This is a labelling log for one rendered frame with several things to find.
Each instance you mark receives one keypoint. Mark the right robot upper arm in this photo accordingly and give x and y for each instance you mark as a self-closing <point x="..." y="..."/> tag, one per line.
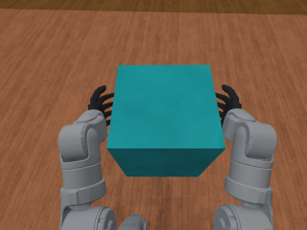
<point x="240" y="217"/>

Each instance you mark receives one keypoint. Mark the left robot upper arm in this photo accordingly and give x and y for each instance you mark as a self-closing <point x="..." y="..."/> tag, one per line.
<point x="90" y="218"/>

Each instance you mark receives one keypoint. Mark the left robot forearm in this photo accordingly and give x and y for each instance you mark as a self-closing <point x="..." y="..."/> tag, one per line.
<point x="80" y="160"/>

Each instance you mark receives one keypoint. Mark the robot right hand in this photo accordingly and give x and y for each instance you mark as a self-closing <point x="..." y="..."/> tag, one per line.
<point x="231" y="102"/>

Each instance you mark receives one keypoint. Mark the carton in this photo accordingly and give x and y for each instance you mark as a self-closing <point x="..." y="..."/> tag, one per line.
<point x="165" y="120"/>

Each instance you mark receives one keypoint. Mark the robot left hand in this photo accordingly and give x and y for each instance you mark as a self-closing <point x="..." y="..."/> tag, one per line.
<point x="96" y="102"/>

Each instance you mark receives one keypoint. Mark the robot left thigh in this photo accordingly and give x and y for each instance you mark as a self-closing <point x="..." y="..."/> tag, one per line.
<point x="134" y="223"/>

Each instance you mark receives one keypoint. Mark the right robot forearm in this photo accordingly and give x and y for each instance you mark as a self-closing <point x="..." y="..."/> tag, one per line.
<point x="252" y="155"/>

